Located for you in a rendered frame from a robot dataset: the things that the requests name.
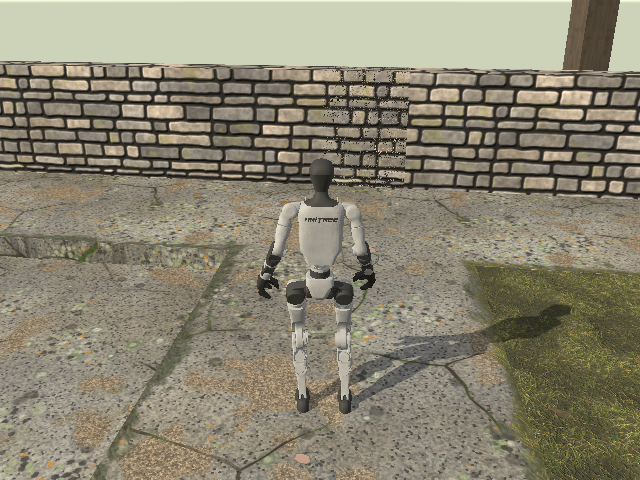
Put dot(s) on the right robot hand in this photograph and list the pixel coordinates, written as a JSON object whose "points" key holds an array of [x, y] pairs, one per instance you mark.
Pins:
{"points": [[361, 276]]}

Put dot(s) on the robot right forearm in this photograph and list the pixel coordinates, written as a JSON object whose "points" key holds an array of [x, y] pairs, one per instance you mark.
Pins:
{"points": [[366, 262]]}

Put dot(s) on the robot left upper arm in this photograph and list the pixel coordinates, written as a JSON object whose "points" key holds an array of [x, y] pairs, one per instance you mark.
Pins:
{"points": [[288, 212]]}

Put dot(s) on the robot left forearm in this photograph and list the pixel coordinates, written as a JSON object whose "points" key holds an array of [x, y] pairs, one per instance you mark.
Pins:
{"points": [[270, 264]]}

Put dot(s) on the robot right upper arm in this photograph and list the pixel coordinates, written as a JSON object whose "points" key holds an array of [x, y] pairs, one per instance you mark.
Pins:
{"points": [[352, 212]]}

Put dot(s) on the left robot foot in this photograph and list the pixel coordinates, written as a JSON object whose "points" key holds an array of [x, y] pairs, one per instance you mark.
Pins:
{"points": [[302, 404]]}

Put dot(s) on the robot left thigh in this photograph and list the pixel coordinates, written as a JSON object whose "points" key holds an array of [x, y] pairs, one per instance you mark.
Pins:
{"points": [[296, 302]]}

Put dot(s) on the left robot hand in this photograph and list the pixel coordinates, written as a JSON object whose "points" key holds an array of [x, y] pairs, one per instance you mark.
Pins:
{"points": [[261, 284]]}

